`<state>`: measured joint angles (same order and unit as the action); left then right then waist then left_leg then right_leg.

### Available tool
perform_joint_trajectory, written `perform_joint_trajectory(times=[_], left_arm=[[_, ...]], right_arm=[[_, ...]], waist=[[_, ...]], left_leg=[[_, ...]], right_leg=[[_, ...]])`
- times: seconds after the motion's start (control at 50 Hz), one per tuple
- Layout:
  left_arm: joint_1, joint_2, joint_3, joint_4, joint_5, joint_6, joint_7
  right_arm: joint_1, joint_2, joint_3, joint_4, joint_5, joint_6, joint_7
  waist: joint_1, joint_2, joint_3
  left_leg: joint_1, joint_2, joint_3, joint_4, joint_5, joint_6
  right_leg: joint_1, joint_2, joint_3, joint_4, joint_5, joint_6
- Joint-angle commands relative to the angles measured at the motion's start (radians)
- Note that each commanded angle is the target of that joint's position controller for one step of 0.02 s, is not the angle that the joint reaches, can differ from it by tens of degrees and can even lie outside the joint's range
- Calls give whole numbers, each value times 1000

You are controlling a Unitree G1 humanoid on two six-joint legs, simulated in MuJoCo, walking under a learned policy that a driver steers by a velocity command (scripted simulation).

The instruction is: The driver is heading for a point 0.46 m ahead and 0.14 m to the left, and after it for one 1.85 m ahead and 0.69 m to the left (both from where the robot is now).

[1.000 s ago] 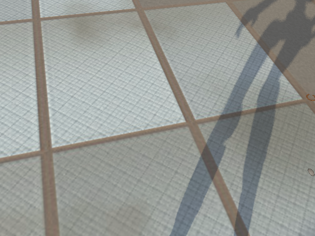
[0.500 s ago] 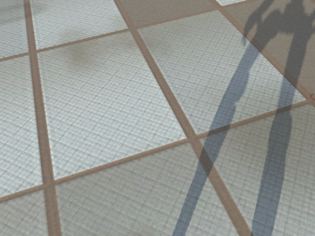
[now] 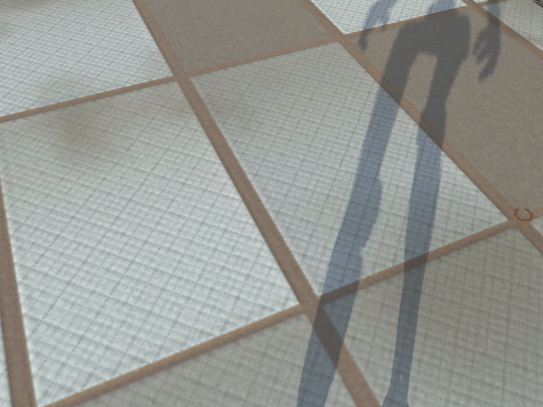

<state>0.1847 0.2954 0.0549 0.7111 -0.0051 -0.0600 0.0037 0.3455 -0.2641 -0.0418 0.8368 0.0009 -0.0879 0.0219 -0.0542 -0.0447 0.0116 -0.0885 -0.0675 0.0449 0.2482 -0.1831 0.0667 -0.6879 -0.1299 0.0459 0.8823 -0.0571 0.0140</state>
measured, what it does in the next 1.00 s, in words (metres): walks ahead, turning left: right foot, then left foot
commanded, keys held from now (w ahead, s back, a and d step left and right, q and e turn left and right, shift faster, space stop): w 0.06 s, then w+q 0.94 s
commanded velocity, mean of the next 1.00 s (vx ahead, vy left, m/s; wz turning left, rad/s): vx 0.50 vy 0.00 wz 0.42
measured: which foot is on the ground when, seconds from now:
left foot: down 0.00-0.24, up 0.26-0.72, down 0.74-1.00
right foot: up 0.00-0.20, down 0.22-0.76, up 0.78-1.00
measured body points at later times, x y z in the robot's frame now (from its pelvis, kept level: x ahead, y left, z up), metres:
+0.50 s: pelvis +0.29 -0.05 +0.00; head +0.31 -0.05 +0.45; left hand +0.30 +0.23 -0.12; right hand +0.47 -0.30 -0.11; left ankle +0.35 +0.13 -0.67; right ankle +0.28 -0.15 -0.75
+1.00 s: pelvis +0.54 +0.08 +0.00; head +0.56 +0.11 +0.45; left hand +0.59 +0.41 -0.10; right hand +0.73 -0.14 -0.10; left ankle +0.51 +0.14 -0.75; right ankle +0.72 -0.05 -0.67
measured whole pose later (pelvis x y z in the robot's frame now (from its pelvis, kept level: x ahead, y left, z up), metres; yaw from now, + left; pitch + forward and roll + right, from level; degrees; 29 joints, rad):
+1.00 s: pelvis +0.54 +0.08 +0.00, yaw +28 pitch +1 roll -1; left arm 0.08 0.31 0.06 0.73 0.01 -0.09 0.00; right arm 0.33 -0.27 -0.07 0.71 0.01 -0.05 0.01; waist -0.05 -0.03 0.05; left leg -0.20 -0.11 -0.07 0.36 -0.17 0.10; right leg -0.64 -0.10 0.08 0.94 -0.19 0.05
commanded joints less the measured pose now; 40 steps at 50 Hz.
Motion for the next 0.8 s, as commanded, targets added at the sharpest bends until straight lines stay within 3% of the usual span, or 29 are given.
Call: perform_joint_trajectory(times=[0.02, 0.08, 0.12, 0.18, 0.2, 0.22, 0.24, 0.26, 0.28, 0.3, 0.32, 0.34, 0.36, 0.4, 0.44, 0.54, 0.64, 0.68, 0.7, 0.72, 0.74, 0.76, 0.78, 0.8], left_arm=[[-82, 27, -1, -73, -2, -23, -11], [-179, 26, -5, -103, -9, -32, -29], [-216, 39, 0, -124, -11, -39, -40], [-148, 84, 16, -113, -8, -49, -46], [-45, 112, 33, -86, -7, -52, -40], [117, 165, 57, -48, 0, -51, -30], [255, 261, 79, -35, 26, -47, -19], [287, 230, 71, -21, 18, -40, -22], [237, 151, 47, -27, 11, -37, -20], [176, 118, 36, -29, 7, -35, -15], [114, 94, 28, -24, 10, -37, -16], [69, 66, 21, -21, 14, -44, -17], [41, 61, 22, -16, 18, -50, -18], [13, 65, 28, 0, 16, -64, -17], [11, 84, 36, 19, 18, -70, -12], [38, 127, 50, 49, 15, -54, 4], [99, 169, 68, 88, -12, -22, 7], [88, 196, 76, 90, -23, -7, 9], [79, 211, 80, 88, -29, 1, 10], [62, 215, 81, 84, -35, 10, 11], [64, 191, 69, 80, -31, 11, 13], [106, 86, 37, 47, 13, 2, 13], [136, 32, 9, 2, 12, -33, 4], [13, 133, 30, -15, -27, -61, -8]], right_arm=[[-41, -175, -39, -61, 10, -12, -14], [31, -190, -43, -29, 20, 3, -16], [55, -195, -46, -13, 25, 18, -20], [39, -218, -57, -11, 26, 34, -29], [19, -217, -55, -14, 24, 39, -29], [19, -176, -39, -23, 12, 39, -29], [96, -73, -7, -59, -3, 27, -25], [148, -48, 4, -51, 20, 11, -22], [75, -160, -27, -58, 48, 5, -21], [-8, -175, -33, -83, 52, 4, -22], [-48, -163, -33, -93, 38, 8, -23], [-48, -152, -41, -91, 29, 19, -24], [-22, -131, -40, -85, 32, 33, -22], [-15, -93, -37, -88, 33, 58, -22], [-51, -84, -37, -109, 26, 70, -25], [-191, -57, -25, -156, 21, 57, 5], [-315, -68, -24, -225, 21, 58, 31], [-298, -93, -37, -241, 18, 63, 36], [-248, -115, -50, -236, 18, 68, 35], [-129, -151, -72, -211, 22, 71, 31], [45, -214, -109, -162, 25, 77, 16], [121, -321, -136, -143, 31, 86, -6], [69, -356, -127, -192, 25, 63, 4], [60, -257, -99, -197, 23, 44, 16]], waist=[[3, 92, 55], [-36, 84, 77], [-31, 88, 86], [27, 122, 40], [91, 121, -25], [165, 106, -157], [169, -75, -346], [158, -268, -462], [173, -155, -318], [159, -103, -193], [129, -44, -110], [96, -57, -67], [70, -74, -47], [46, -57, -12], [41, -30, 20], [86, 0, 57], [121, 10, 95], [90, -13, 64], [55, -31, 20], [-17, -28, -45], [-102, 5, -135], [-76, 223, -196], [-2, 317, -353], [-67, 166, -309]], left_leg=[[-70, 238, -118, -145, 168, 142], [-4, 269, -131, -119, 162, 142], [66, 300, -164, -74, 191, 134], [121, 318, -204, 36, 341, 107], [100, 282, -179, 159, 478, 85], [-9, 222, -144, 370, 451, 50], [-352, 96, -82, 754, 120, -16], [-558, 13, -149, 981, -394, -43], [-649, 74, -200, 1067, -355, -40], [-673, 120, -163, 1063, -271, -37], [-644, 156, -150, 1016, -198, -41], [-598, 186, -158, 966, -146, -44], [-541, 200, -157, 948, -115, -50], [-526, 208, -148, 923, -85, -62], [-570, 213, -155, 861, -20, -74], [-560, 196, -88, 559, 215, -68], [-590, 174, -27, 413, 153, -21], [-523, 127, 21, 396, 56, 15], [-442, 88, 53, 400, 2, 37], [-287, 39, 80, 370, -4, 67], [-17, 1, 59, 322, 44, 106], [270, 209, -306, 282, 24, 200], [460, 393, -880, 91, -205, 381], [440, 391, -832, 16, -232, 323]], right_leg=[[42, 15, -26, -185, 157, 8], [56, 40, -31, -291, 178, 0], [44, 53, -13, -345, 125, -15], [169, 88, -20, -392, 9, -45], [328, 115, -48, -424, 0, -69], [600, 73, -23, -386, 19, -106], [1013, -189, 308, -359, -52, -217], [1126, -308, 661, -516, -237, -296], [1021, -274, 574, -559, -330, -251], [889, -244, 426, -577, -296, -219], [752, -205, 324, -614, -208, -206], [660, -171, 238, -649, -143, -195], [595, -151, 176, -684, -106, -191], [532, -146, 81, -732, -20, -202], [527, -146, 7, -755, 46, -208], [576, -115, -164, -767, 101, -183], [737, -167, -220, -714, 171, -160], [785, -173, -247, -614, 426, -139], [795, -167, -261, -518, 595, -127], [768, -144, -284, -348, 696, -108], [637, -100, -303, -105, 616, -69], [291, -2, -303, 251, -9, -9], [4, 185, -65, 503, -566, 23], [-105, 127, 55, 532, -501, 2]])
